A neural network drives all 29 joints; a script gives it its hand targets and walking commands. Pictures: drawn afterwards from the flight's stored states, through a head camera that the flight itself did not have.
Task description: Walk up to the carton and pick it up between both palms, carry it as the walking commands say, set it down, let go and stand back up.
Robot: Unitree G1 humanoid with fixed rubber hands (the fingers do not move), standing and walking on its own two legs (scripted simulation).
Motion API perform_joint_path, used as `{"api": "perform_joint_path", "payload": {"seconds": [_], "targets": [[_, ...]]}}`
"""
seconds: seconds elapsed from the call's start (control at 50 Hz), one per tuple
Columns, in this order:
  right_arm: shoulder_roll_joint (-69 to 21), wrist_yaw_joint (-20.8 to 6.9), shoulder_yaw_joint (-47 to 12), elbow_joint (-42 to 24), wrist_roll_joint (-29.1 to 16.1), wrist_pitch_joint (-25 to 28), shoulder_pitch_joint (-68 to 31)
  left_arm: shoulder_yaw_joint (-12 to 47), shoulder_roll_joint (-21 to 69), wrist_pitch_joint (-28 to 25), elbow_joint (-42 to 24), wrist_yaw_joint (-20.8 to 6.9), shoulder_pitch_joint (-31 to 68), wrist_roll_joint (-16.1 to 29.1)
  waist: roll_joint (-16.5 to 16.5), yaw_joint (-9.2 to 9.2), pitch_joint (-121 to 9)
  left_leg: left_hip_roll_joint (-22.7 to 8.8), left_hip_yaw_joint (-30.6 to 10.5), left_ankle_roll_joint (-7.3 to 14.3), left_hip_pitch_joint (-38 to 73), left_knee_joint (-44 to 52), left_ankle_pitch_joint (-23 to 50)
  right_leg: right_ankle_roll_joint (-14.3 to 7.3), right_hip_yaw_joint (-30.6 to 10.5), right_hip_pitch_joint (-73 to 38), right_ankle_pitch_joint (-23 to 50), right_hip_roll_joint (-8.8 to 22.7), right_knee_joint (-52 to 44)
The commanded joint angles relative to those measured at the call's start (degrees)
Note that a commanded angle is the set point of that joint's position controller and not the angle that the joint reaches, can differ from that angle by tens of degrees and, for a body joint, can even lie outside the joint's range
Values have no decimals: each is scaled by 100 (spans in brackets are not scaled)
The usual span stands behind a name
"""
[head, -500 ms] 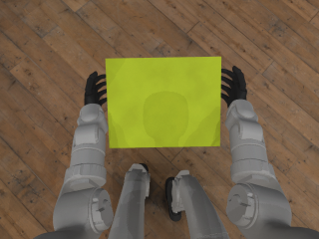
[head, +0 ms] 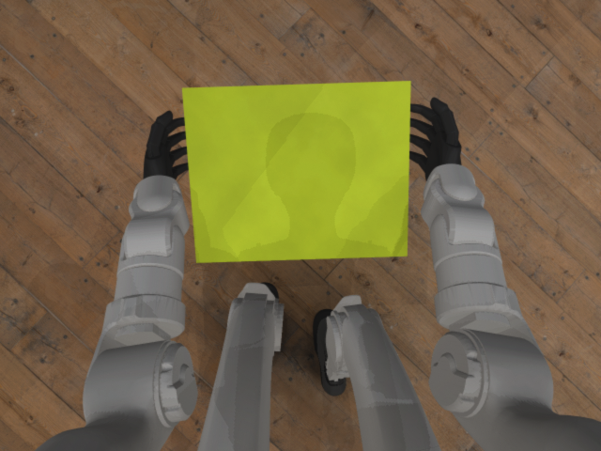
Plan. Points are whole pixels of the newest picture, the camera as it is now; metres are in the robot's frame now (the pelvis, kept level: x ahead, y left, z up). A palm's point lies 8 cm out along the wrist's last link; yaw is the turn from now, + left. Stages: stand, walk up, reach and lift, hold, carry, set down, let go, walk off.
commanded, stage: set down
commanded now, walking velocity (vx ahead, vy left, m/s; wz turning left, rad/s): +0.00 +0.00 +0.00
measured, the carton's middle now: (298, 173) +0.45 +0.04 -0.23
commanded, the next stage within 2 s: none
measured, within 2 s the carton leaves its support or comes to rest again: neither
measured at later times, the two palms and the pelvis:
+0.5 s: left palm (184, 166) +0.45 +0.21 -0.24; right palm (416, 162) +0.47 -0.14 -0.21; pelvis -0.04 +0.00 -0.07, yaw -1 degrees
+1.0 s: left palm (188, 164) +0.47 +0.23 -0.31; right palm (389, 157) +0.50 -0.12 -0.29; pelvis -0.07 +0.00 -0.13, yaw -1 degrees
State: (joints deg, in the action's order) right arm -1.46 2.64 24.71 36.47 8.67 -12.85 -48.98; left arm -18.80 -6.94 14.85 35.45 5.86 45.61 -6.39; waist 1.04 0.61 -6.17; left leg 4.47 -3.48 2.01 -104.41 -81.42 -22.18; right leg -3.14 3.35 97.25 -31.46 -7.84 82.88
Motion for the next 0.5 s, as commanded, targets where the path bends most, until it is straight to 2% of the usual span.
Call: {"api": "perform_joint_path", "payload": {"seconds": [0.0,0.02,0.04,0.06,0.08,0.1,0.12,0.14,0.16,0.18,0.2,0.22,0.24,0.26,0.28,0.3,0.32,0.38,0.4,0.42,0.46,0.48], "targets": [[-3918,-1370,-3388,34,-1383,178,-3451,3070,4434,-377,-670,-1656,4272,1115,-662,-228,-6141,81,-138,-187,4338,-534,3195,259,-851,-237,2190,-20,-91],[-3798,-1363,-3322,151,-1374,182,-3483,3061,4395,-378,-635,-1633,4329,1085,-802,-215,-6015,39,-167,-195,4445,-606,3250,233,-866,70,2000,-19,-48],[-3827,-1347,-3302,218,-1316,174,-3513,2912,4351,-385,-561,-1634,4308,1047,-593,-297,-5868,76,-136,-177,4163,-612,2982,255,-843,-28,1890,-19,-37],[-3749,-1345,-3211,143,-1299,178,-3709,3000,4323,-367,-484,-1618,4496,1095,-565,-175,-5841,54,-160,-187,4084,-602,2696,243,-770,23,1714,-33,56],[-3765,-1360,-3085,270,-1272,155,-3727,3016,4380,-358,-565,-1604,4577,1050,-764,-142,-5751,41,-111,-221,4008,-643,2549,210,-799,146,1629,-33,98],[-3720,-1353,-3003,379,-1230,147,-3804,2879,4276,-325,-303,-1611,4609,973,-685,-178,-5505,47,-73,-191,3781,-694,2319,199,-796,188,1483,-33,101],[-3745,-1369,-2976,413,-1214,133,-3823,2895,4323,-334,-455,-1590,4729,1016,-663,-172,-5597,53,-84,-191,3866,-682,2194,195,-741,217,1379,-47,161],[-3591,-1367,-2829,535,-1225,99,-4062,2812,4167,-288,-287,-1580,4945,962,-785,-238,-5396,16,-65,-181,3647,-688,1805,152,-792,389,1086,-10,182],[-3630,-1408,-2841,519,-1265,89,-4154,2820,4225,-297,-343,-1556,4999,921,-832,-281,-5437,10,-93,-182,3809,-740,1805,152,-770,540,1050,-24,274],[-3567,-1410,-2769,536,-1228,68,-4347,2742,4118,-287,-235,-1541,5194,904,-768,-279,-5241,15,-40,-169,3530,-784,1487,131,-774,591,848,-25,292],[-3509,-1414,-2708,455,-1233,58,-4463,2812,4149,-258,-352,-1534,5416,995,-813,-174,-5381,9,-41,-201,3589,-814,1344,124,-700,526,831,-40,386],[-3497,-1427,-2640,490,-1246,66,-4565,2884,4192,-253,-332,-1493,5557,982,-967,-155,-5467,-12,-125,-206,3809,-855,1316,98,-688,727,779,-41,486],[-3479,-1442,-2599,533,-1246,11,-4563,2810,4161,-218,-370,-1484,5597,982,-920,-131,-5550,-20,-113,-194,3830,-949,1296,105,-688,734,742,-51,531],[-3528,-1468,-2556,742,-1239,0,-4554,2722,4092,-205,-223,-1479,5537,925,-913,-218,-5280,-22,-60,-166,3663,-975,1233,97,-692,824,652,-37,557],[-3514,-1483,-2566,724,-1286,-25,-4733,2687,4112,-199,-271,-1454,5708,895,-876,-280,-5395,-18,-54,-182,3735,-1027,1099,126,-650,868,534,-39,660],[-3496,-1474,-2599,552,-1289,-32,-4811,2755,4057,-193,-372,-1446,5820,959,-821,-203,-5644,-29,-90,-159,3852,-1142,1255,125,-657,880,637,-42,701],[-3476,-1492,-2599,597,-1301,-58,-4922,2670,4081,-140,-166,-1447,5807,923,-808,-237,-5584,-32,-102,-136,3840,-1149,1130,129,-621,910,540,-59,789],[-3440,-1479,-2743,358,-1426,-83,-5243,2719,4085,-114,-268,-1441,6053,1005,-885,-321,-5942,-17,-52,-118,3907,-1351,1244,118,-648,859,579,-46,923],[-3486,-1464,-2760,338,-1487,-107,-5325,2828,4007,-112,-441,-1457,6264,1087,-851,-268,-6154,-14,20,-120,3776,-1410,1260,123,-652,595,709,-48,959],[-3483,-1452,-2891,293,-1529,-123,-5447,2817,3976,-106,-457,-1455,6324,1093,-857,-340,-6347,-6,66,-114,3864,-1518,1294,125,-663,623,680,-40,1039],[-3459,-1406,-2974,99,-1561,-156,-5663,2826,3883,-72,-484,-1459,6488,1157,-798,-346,-6528,-8,88,-83,3700,-1611,1268,131,-675,425,786,-34,1171],[-3418,-1358,-3165,-310,-1682,-121,-5911,2904,3811,-95,-813,-1473,6693,1332,-545,-331,-7063,20,105,-63,3817,-1713,1504,162,-646,122,976,-44,1218]]}}
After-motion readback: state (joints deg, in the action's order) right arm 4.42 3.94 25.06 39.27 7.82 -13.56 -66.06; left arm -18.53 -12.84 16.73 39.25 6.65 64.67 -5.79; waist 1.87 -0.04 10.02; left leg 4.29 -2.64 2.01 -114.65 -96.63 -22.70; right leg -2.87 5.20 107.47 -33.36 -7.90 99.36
